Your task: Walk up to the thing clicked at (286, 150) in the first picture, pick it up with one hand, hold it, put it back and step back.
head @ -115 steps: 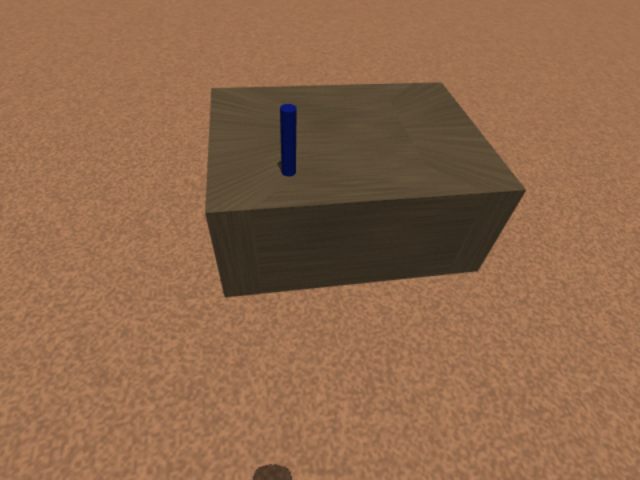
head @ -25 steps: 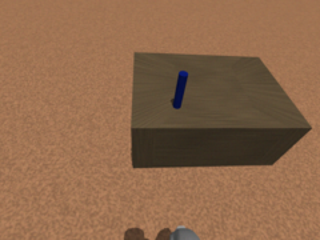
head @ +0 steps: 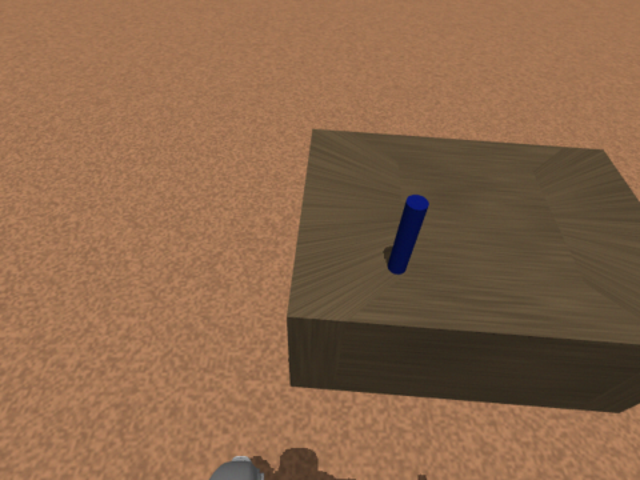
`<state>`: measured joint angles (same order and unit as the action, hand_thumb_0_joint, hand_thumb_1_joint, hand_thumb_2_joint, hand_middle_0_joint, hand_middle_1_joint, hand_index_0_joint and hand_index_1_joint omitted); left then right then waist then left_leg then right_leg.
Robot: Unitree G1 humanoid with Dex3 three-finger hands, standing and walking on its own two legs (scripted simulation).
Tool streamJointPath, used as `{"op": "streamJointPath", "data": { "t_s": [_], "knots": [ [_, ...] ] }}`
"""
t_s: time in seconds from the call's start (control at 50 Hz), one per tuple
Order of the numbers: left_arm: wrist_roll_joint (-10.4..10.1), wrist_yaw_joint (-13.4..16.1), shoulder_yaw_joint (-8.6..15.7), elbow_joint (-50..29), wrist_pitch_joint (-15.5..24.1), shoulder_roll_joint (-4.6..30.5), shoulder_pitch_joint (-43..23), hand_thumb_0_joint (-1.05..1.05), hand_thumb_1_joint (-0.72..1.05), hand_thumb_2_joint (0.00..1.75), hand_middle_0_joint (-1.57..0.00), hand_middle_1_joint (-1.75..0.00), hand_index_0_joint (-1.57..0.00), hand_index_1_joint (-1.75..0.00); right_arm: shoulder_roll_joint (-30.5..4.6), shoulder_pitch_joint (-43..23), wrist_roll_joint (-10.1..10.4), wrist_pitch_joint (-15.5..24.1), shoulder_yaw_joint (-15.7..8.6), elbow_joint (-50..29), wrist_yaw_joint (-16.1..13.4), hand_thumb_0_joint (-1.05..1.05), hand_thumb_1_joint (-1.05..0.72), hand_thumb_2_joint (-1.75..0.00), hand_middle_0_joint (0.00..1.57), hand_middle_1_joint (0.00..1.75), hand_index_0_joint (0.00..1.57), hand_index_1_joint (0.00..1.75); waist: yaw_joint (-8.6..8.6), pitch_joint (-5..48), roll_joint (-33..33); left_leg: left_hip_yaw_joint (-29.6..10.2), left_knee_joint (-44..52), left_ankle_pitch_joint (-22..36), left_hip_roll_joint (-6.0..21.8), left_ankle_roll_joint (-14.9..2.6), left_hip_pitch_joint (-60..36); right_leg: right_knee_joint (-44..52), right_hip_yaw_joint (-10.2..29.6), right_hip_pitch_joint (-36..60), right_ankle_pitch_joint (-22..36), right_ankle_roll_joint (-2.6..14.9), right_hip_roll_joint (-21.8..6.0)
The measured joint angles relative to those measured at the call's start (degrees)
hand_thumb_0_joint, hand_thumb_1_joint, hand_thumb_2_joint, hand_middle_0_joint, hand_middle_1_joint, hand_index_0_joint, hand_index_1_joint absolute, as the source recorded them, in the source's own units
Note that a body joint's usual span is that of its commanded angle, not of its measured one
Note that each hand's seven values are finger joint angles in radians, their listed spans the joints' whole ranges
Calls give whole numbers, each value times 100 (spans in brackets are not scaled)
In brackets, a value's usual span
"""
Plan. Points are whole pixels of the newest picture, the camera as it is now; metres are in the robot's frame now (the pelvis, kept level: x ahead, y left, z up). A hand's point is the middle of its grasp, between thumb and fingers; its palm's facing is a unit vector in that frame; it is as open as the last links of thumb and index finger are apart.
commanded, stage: walk up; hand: right
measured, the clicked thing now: (406, 237) +0.67 -0.20 -0.20
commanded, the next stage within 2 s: none
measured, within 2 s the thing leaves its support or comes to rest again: neither
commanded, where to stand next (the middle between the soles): +0.20 +0.00 m, yaw -2 degrees
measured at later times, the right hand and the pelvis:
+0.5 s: hand (497, 460) +0.20 -0.27 -0.16, palm faces +0.00 +0.93 -0.37, open 7.4 cm; pelvis +0.12 +0.00 -0.02, yaw -2 degrees
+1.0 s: hand out of the picture +0.15 -0.26 -0.15, palm faces -0.02 +0.92 -0.38, open 7.4 cm; pelvis +0.12 +0.01 +0.00, yaw -1 degrees
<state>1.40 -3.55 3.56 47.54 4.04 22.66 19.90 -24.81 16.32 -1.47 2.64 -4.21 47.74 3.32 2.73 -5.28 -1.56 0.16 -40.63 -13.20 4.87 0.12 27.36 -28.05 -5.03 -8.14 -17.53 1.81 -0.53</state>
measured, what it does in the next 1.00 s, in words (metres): walks ahead: left foot, then right foot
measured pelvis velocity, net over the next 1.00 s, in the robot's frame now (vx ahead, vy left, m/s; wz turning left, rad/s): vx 0.12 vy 0.01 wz -0.03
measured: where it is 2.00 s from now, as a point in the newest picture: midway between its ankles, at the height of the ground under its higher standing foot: outside the picture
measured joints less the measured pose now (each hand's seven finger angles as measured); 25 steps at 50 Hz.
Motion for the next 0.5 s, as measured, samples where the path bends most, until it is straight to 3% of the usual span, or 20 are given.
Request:
{"op": "streamJointPath", "data": {
  "t_s": [0.08, 0.12, 0.18, 0.22, 0.28, 0.4, 0.46, 0.5],
  "knots": [
    [-13, -11, 19, -31, -80, 188, 186, 1, 90, 90, -21, -30, -20, -30, 90, -19, -11, 86, 6, 45, -23, 0, -91, -90, 20, 30, 20, 30, 74, 25, 177, 207, 853, 481, -148, -95, -471, -523, -18, 57, -585, -142, -67],
    [-32, 40, 33, 41, -168, 246, 190, 1, 90, 90, -21, -30, -20, -30, 193, -87, -62, 179, 25, 5, -69, 0, -91, -90, 21, 30, 20, 30, 71, -44, 464, 382, 606, 360, -330, -128, -535, -1402, 199, -188, -912, 4, -262],
    [-48, 110, -37, 164, -280, 169, 161, 1, 91, 90, -20, -30, -20, -30, 263, -123, -2, 238, 84, -150, -101, 0, -91, -90, 21, 30, 20, 30, -65, -45, 452, 414, 448, 25, -281, -192, -689, -2965, 485, -857, -1126, 119, -15],
    [-62, 115, -71, 195, -289, 179, 120, 1, 91, 90, -20, -30, -20, -30, 341, -100, 42, 243, 138, -216, -139, 0, -91, -90, 21, 30, 20, 30, -131, -47, 495, 446, 659, 17, -265, -184, -936, -3423, 600, -1245, -964, 134, 21],
    [-97, 110, -67, 154, -267, 209, 14, 1, 91, 90, -20, -30, -20, -30, 389, -4, 79, 265, 215, -268, -187, 0, -90, -90, 21, 30, 20, 30, -195, -67, 553, 468, 939, 32, -282, -163, -1227, -3320, 708, -1657, -661, 68, -112],
    [-135, 192, -51, 144, -268, 160, -337, 1, 91, 90, -20, -30, -20, -30, 315, -38, 61, 108, 266, -214, -286, 0, -90, -90, 21, 30, 21, 30, -226, -221, 482, 525, 828, -196, -278, -93, -1369, -1989, 633, -1812, 65, -92, -384],
    [-133, 245, -70, 210, -248, 99, -492, 1, 91, 90, -20, -30, -20, -30, 247, -144, 112, -23, 264, -170, -295, 0, -90, -90, 21, 30, 20, 30, -266, -265, 335, 502, 396, -470, -225, -17, -1209, -1312, 491, -1522, 526, -67, -308],
    [-95, 276, -76, 294, -207, 15, -563, 1, 91, 90, -20, -30, -20, -30, 177, -270, 169, -141, 246, -89, -307, 0, -90, -90, 21, 30, 20, 30, -238, -265, 115, 480, -51, -745, -67, 36, -1046, -1069, 433, -1339, 318, -168, -156]
  ]
}}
